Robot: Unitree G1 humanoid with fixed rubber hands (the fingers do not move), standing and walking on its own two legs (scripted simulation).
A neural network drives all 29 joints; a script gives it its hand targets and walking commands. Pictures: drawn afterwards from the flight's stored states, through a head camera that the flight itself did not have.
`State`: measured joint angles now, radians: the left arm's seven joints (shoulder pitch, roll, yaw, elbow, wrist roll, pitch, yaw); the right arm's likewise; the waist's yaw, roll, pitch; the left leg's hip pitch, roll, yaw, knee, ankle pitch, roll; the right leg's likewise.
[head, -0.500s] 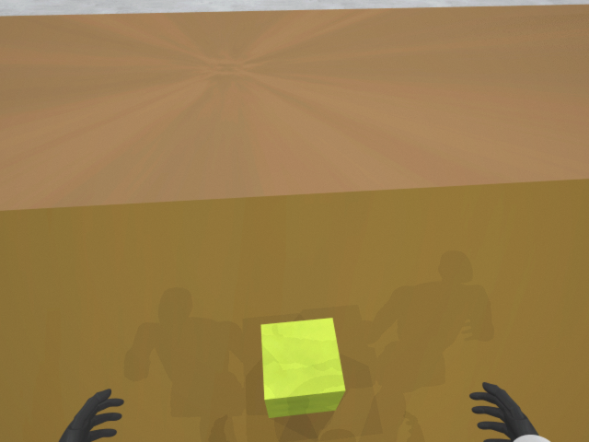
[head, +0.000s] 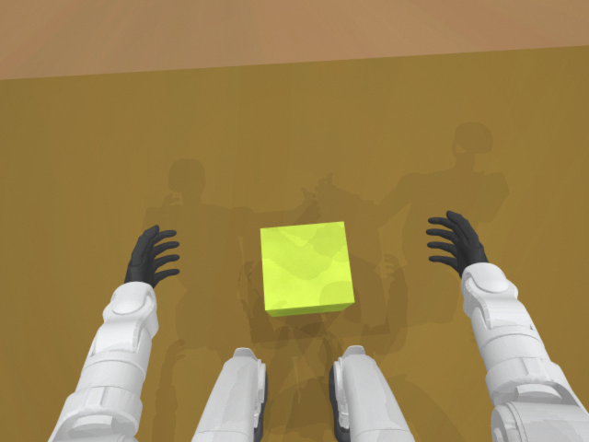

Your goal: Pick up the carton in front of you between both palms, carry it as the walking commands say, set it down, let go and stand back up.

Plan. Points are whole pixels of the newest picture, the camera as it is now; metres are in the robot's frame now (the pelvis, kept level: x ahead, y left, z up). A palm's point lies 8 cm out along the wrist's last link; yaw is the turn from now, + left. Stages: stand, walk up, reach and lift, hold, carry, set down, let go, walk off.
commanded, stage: reach and lift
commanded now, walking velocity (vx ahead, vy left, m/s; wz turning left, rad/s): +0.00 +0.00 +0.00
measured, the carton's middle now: (304, 273) +0.41 -0.01 -0.56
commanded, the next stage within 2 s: none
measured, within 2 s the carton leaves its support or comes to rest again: neither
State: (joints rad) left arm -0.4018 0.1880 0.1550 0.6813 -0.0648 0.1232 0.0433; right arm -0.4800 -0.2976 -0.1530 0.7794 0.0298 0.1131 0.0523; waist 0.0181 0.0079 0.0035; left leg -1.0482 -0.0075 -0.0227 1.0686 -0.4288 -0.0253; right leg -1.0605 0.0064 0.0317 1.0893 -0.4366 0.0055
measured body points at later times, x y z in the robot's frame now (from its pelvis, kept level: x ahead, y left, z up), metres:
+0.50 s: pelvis -0.05 -0.01 -0.08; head +0.24 -0.03 +0.26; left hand +0.43 +0.18 -0.21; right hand +0.46 -0.21 -0.21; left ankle +0.04 +0.13 -0.65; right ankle +0.04 -0.12 -0.65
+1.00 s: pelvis -0.08 +0.00 -0.27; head +0.26 +0.00 +0.02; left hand +0.42 +0.18 -0.44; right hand +0.44 -0.21 -0.43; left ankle +0.04 +0.13 -0.65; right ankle +0.04 -0.12 -0.65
